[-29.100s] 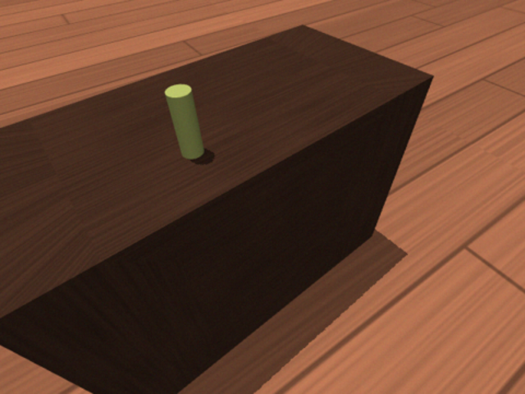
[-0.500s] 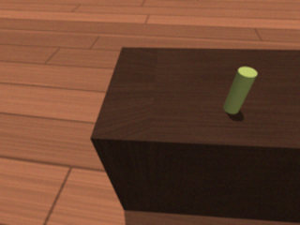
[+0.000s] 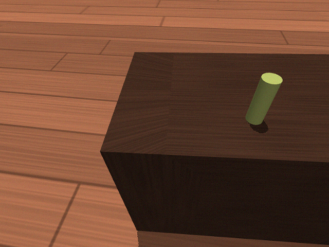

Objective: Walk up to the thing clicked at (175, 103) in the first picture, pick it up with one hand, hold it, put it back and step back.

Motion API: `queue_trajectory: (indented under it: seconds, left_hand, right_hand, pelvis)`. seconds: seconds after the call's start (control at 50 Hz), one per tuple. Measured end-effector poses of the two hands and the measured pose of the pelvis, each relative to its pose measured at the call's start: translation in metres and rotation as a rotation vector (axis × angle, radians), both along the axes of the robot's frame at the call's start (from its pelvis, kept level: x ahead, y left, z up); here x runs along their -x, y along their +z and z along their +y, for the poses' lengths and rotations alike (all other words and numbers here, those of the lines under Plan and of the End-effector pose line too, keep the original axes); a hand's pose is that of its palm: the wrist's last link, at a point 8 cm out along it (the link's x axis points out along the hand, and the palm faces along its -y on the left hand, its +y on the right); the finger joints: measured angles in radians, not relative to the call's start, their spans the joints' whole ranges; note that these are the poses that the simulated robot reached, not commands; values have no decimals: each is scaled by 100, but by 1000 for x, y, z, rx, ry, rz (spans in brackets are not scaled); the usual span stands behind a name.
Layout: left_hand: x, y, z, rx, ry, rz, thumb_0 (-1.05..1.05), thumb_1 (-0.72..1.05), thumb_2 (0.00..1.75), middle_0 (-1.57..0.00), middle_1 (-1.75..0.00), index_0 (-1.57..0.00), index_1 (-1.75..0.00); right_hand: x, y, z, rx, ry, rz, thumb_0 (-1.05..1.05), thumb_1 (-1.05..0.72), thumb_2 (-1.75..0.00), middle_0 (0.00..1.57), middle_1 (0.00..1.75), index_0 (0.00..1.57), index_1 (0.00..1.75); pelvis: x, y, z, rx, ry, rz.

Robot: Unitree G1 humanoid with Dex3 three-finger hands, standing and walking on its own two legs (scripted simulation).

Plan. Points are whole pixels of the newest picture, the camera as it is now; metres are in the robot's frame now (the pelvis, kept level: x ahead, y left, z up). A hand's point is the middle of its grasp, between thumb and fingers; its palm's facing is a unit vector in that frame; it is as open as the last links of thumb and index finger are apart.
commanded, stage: stand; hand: right
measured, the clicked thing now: (261, 100) +0.49 -0.24 +0.09
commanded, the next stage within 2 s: step back in 0.86 s
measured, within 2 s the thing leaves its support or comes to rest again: neither
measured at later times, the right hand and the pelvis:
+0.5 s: hand out of the picture +0.07 -0.25 -0.16, palm faces -0.04 +0.94 -0.35, open 7.4 cm; pelvis +0.00 +0.00 +0.00, yaw +0 degrees
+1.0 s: hand out of the picture +0.07 -0.26 -0.16, palm faces -0.02 +0.94 -0.35, open 7.4 cm; pelvis -0.02 +0.00 -0.01, yaw -1 degrees
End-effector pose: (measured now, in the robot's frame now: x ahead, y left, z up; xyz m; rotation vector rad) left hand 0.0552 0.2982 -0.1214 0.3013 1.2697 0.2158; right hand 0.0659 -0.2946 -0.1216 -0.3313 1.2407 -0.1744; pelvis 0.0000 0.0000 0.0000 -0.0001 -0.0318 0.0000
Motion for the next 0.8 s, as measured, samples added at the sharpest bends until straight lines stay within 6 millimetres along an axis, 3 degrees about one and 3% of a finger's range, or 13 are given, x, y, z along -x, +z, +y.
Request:
queue_trajectory:
  seconds: [0.8]
  left_hand:
    - [-6, -1, 2, 3, -15, -12, 0, 90, 90, -20, -30, -20, -30]
  right_hand:
    - [5, 2, 1, 5, -15, 1, 1, -90, -90, 20, 30, 21, 30]
  pelvis:
    - [0, 0, 3, 2, -8, -2]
